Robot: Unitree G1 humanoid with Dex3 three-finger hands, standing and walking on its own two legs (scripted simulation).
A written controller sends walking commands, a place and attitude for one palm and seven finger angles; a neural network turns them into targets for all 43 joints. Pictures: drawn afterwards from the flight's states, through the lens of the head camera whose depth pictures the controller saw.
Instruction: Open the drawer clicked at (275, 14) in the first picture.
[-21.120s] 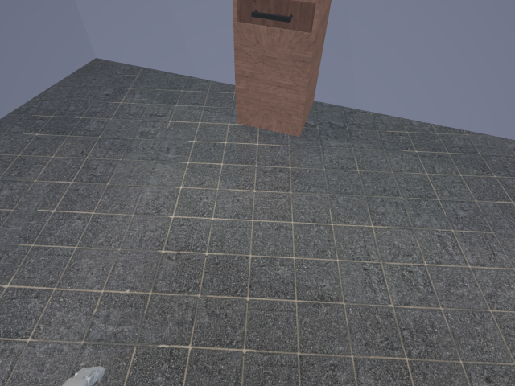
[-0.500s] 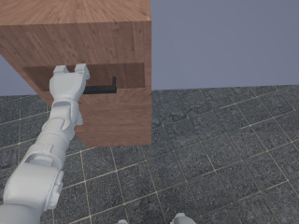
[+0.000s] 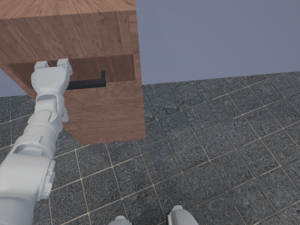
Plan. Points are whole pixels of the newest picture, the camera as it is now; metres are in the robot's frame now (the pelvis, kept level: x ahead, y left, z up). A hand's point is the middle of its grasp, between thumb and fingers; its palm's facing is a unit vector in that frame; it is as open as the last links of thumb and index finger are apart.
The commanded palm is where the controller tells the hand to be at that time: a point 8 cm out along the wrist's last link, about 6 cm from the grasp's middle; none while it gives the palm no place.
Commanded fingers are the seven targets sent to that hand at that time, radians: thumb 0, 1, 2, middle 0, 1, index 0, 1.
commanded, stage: re-aim the fingers above the handle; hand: left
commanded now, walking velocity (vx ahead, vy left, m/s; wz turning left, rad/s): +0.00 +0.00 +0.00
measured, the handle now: (76, 80) +0.57 +0.21 -0.03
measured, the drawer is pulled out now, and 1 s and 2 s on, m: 0.00 0.00 0.00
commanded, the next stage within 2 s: lower the fingers behind the handle in 1.34 s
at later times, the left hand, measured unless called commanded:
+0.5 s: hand (56, 96) +0.48 +0.25 +0.01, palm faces -0.17 +0.05 -0.98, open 13.8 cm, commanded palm +0.48 +0.21 +0.08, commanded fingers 0.00 -0.50 0.30 -0.30 -1.20 -0.30 -1.20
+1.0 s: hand (58, 95) +0.48 +0.24 +0.02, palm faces -0.20 -0.02 -0.98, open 13.8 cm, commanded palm +0.47 +0.22 +0.08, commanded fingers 0.00 -0.50 0.30 -0.30 -1.20 -0.30 -1.20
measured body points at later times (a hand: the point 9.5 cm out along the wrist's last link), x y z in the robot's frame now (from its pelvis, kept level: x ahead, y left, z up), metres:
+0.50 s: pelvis +0.00 +0.01 +0.00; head +0.12 -0.01 +0.43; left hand +0.49 +0.24 +0.06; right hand +0.02 -0.26 -0.14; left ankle -0.02 +0.12 -0.70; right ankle +0.02 -0.12 -0.70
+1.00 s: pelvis +0.01 +0.00 +0.01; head +0.12 -0.02 +0.44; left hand +0.49 +0.24 +0.07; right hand +0.04 -0.26 -0.14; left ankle -0.02 +0.12 -0.70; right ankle +0.02 -0.12 -0.70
